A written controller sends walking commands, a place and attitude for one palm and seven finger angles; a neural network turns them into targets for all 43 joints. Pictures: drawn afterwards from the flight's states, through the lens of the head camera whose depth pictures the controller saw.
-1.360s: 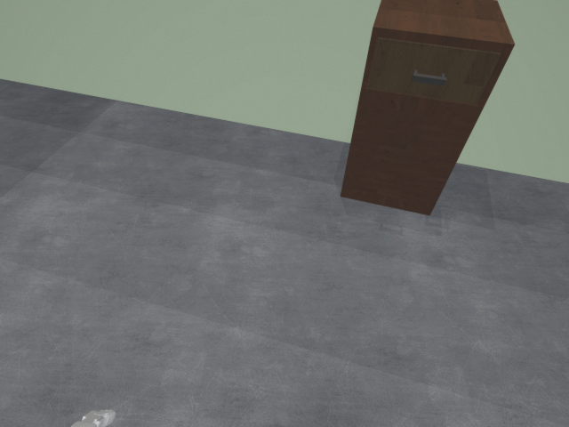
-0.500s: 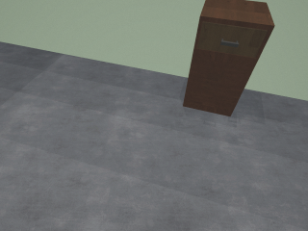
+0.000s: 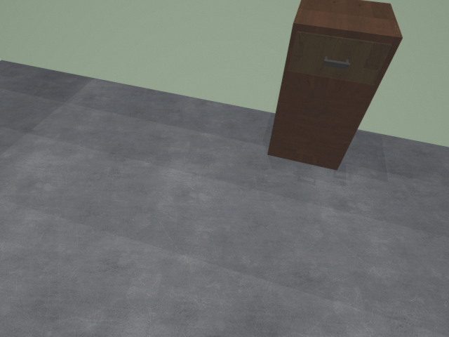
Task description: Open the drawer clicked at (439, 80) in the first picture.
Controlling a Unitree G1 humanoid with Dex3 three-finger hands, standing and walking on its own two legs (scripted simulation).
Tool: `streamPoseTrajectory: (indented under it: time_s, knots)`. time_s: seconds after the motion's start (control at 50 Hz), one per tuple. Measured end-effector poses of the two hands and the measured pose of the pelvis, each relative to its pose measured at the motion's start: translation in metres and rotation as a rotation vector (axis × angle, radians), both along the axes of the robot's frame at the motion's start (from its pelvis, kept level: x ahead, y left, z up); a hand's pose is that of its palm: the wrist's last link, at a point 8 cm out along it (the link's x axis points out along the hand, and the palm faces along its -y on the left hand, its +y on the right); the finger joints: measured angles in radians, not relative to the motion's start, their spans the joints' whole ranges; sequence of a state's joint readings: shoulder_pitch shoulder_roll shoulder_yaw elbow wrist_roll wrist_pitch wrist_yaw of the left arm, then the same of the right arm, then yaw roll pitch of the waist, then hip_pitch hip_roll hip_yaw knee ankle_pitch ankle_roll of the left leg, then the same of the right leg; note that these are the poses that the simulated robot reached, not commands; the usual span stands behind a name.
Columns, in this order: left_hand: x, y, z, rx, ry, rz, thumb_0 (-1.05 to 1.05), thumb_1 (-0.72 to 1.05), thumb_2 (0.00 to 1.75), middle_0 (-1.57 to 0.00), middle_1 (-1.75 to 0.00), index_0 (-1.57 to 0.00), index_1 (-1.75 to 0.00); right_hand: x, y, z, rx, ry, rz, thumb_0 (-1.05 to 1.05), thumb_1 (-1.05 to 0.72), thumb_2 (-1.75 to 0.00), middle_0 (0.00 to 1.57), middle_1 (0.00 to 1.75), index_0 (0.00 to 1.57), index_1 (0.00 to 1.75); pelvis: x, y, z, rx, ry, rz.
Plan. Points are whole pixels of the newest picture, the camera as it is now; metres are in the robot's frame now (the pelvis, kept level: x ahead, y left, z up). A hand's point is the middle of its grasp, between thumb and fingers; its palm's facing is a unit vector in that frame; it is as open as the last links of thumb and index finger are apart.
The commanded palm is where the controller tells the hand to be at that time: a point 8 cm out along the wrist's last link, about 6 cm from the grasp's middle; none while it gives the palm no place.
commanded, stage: look at it before walking up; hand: left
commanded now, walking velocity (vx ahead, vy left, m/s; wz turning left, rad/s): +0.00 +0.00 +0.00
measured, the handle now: (336, 62) +1.24 -0.42 -0.09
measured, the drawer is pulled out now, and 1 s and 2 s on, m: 0.00 0.00 0.00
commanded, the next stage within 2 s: walk to a spot facing it in 0.08 s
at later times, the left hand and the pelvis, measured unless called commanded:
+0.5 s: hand out of the picture +0.07 +0.20 -0.18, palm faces -0.13 -0.96 -0.27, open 7.4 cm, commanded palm none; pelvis -0.01 -0.01 -0.02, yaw -7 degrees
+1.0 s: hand out of the picture +0.10 +0.19 -0.17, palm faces -0.28 -0.93 -0.23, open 7.4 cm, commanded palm none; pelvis +0.00 +0.00 -0.01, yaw -22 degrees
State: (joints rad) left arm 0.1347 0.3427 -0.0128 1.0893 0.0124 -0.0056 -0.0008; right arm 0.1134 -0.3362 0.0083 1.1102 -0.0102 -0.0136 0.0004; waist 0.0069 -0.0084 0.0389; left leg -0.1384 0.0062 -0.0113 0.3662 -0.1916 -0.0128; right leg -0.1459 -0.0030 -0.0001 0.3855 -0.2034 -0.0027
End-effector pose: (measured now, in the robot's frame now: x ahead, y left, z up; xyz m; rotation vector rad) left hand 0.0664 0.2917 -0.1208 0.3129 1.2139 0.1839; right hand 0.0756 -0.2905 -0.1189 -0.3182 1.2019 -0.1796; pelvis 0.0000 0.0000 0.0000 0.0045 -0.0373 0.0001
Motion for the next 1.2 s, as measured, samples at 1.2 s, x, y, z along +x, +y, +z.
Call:
streamPoseTrajectory:
  time_s: [1.2]
  knots:
    - [0.159,-0.082,-0.018,-0.132,0.012,-0.438,0.01,0.91,0.9,-0.2,-0.29,-0.2,-0.3,-0.128,0.055,0.004,0.031,-0.003,-0.554,0.01,-0.91,-0.9,0.2,0.3,0.2,0.3,0.046,-0.003,-0.001,-0.015,0.062,-0.512]
